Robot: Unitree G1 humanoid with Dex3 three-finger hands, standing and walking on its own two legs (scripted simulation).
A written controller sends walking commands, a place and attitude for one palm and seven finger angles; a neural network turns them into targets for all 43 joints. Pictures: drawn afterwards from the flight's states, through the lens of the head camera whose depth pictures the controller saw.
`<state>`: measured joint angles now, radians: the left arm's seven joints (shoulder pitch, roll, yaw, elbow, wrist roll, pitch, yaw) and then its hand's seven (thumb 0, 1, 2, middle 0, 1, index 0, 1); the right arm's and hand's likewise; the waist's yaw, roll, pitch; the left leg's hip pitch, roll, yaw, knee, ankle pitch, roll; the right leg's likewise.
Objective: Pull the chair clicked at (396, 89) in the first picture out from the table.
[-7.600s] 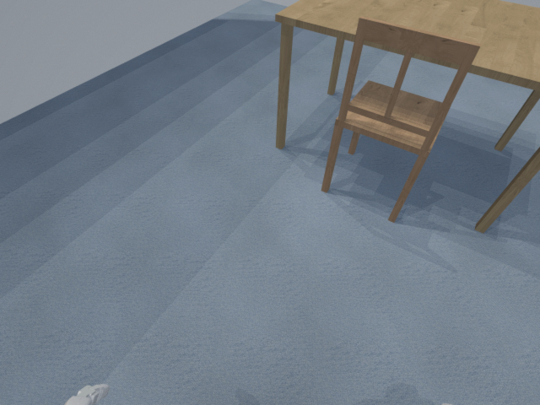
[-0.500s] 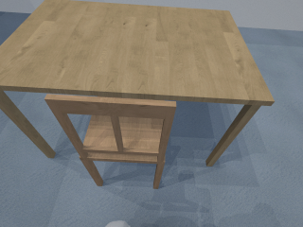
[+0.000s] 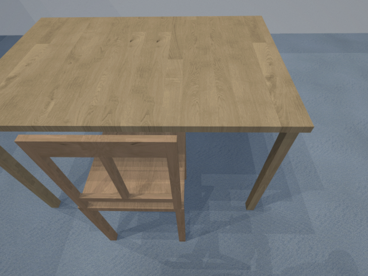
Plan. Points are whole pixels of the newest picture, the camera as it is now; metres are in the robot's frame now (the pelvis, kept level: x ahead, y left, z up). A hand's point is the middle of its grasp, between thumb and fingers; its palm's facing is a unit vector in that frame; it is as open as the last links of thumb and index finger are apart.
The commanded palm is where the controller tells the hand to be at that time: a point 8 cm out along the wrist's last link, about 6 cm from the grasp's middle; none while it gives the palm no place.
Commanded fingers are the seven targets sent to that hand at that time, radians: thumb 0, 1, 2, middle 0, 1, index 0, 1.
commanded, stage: come to a stop and stand still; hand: left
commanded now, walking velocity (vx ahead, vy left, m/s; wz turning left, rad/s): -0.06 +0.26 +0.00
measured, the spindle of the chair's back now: (116, 178) +0.39 +0.23 -0.11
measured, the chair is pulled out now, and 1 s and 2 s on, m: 0.00 0.00 0.00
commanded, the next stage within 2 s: look again from close up in 0.76 s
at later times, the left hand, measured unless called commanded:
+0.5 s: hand out of the picture +0.03 +0.25 -0.16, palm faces -0.01 -0.96 -0.29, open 7.4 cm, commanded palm none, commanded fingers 0.00 0.90 0.90 -0.20 -0.30 -0.20 -0.30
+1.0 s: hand out of the picture -0.02 +0.19 -0.16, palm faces -0.01 -0.98 -0.21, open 7.4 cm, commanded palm none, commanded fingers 0.00 0.90 0.90 -0.20 -0.30 -0.20 -0.30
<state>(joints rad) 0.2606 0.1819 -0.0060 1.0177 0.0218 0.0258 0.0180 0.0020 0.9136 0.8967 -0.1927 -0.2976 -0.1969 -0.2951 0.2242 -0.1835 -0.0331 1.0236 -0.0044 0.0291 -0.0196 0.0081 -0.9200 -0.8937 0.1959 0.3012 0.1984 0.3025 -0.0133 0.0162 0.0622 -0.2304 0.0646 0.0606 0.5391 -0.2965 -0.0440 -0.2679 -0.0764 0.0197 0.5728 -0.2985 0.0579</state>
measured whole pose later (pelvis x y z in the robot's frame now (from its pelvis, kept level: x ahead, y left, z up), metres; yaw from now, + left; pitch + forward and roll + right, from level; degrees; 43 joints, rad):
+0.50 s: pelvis -0.02 +0.05 -0.01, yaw +0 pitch -1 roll +0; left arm 0.24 0.20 -0.01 0.98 0.02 0.03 0.04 0.00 0.91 0.90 -0.20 -0.30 -0.20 -0.30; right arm 0.23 -0.18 -0.03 0.91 -0.01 0.01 -0.01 0.01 -0.91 -0.89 0.19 0.30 0.20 0.30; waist -0.01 0.04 0.02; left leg -0.26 -0.03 0.13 0.60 -0.32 0.07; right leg -0.27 -0.09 0.02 0.64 -0.36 0.01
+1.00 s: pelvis -0.02 +0.02 +0.01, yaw -1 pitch +0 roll +1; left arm 0.32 0.15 -0.03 1.04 0.01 0.00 0.03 0.00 0.91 0.90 -0.20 -0.30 -0.20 -0.30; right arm 0.29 -0.18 -0.02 1.04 -0.01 0.00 -0.01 0.01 -0.91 -0.89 0.19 0.30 0.20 0.30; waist -0.01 0.01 0.02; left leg -0.22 0.00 0.12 0.45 -0.23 0.02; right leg -0.23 -0.04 0.03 0.50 -0.27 0.03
